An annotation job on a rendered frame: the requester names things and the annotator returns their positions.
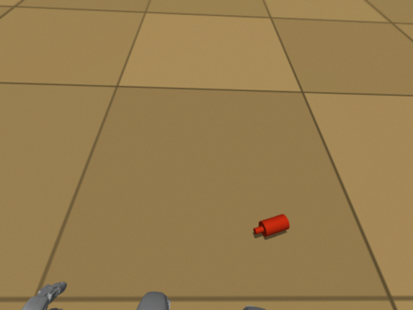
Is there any bottle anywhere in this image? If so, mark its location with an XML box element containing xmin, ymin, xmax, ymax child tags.
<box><xmin>254</xmin><ymin>214</ymin><xmax>290</xmax><ymax>237</ymax></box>

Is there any left robot hand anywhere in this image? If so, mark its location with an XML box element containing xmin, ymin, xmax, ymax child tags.
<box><xmin>22</xmin><ymin>282</ymin><xmax>66</xmax><ymax>310</ymax></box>

